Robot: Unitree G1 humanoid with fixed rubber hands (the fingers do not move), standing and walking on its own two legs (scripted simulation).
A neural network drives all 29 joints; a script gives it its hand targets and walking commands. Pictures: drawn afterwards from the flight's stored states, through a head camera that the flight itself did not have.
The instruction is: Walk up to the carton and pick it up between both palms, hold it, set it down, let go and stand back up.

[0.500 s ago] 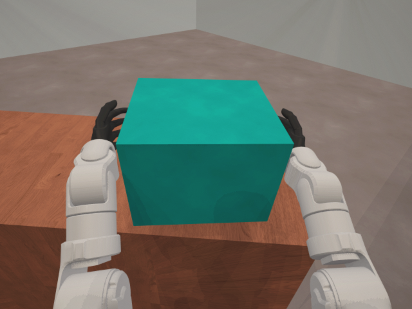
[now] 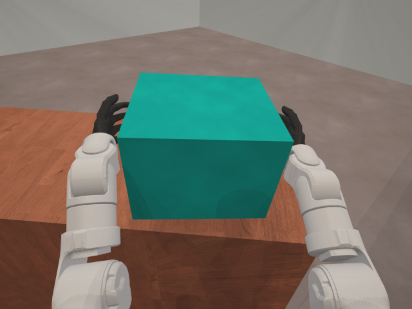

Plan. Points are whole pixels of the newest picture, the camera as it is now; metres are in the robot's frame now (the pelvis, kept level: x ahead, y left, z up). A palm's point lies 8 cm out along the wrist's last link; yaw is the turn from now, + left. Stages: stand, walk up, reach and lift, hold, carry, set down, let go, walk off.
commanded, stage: hold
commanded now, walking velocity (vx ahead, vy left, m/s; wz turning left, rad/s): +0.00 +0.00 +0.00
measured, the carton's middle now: (200, 142) +0.40 +0.01 +0.18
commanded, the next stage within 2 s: set down in 1.78 s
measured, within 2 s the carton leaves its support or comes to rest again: neither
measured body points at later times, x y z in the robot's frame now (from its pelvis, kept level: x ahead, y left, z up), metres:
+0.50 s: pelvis +0.01 +0.00 +0.00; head -0.05 +0.02 +0.45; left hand +0.38 +0.18 +0.21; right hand +0.37 -0.17 +0.20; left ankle +0.00 +0.11 -0.75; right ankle +0.05 -0.11 -0.75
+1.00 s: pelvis +0.01 +0.00 +0.00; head -0.05 +0.02 +0.45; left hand +0.38 +0.18 +0.22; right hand +0.38 -0.17 +0.20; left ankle +0.00 +0.11 -0.75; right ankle +0.05 -0.11 -0.75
